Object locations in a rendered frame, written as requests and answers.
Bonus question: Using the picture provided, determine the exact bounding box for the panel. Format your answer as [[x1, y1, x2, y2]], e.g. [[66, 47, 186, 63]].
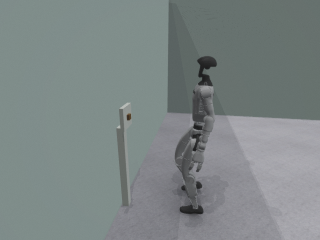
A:
[[116, 102, 132, 207]]

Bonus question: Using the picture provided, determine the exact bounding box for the robot left upper arm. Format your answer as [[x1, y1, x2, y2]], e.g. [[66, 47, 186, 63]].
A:
[[199, 86, 215, 123]]

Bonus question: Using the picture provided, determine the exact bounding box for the right robot foot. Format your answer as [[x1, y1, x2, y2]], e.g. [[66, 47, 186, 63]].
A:
[[181, 181, 202, 191]]

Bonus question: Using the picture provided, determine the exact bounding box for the robot left hand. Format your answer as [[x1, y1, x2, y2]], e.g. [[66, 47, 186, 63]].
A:
[[188, 150, 205, 172]]

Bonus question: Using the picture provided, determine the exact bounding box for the robot left thigh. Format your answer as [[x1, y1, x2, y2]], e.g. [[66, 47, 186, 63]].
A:
[[181, 135, 200, 181]]

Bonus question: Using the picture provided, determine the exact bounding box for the left robot forearm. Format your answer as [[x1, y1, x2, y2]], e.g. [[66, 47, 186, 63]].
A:
[[196, 116, 214, 152]]

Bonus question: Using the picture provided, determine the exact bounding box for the button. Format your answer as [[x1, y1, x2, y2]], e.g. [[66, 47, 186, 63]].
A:
[[126, 113, 131, 121]]

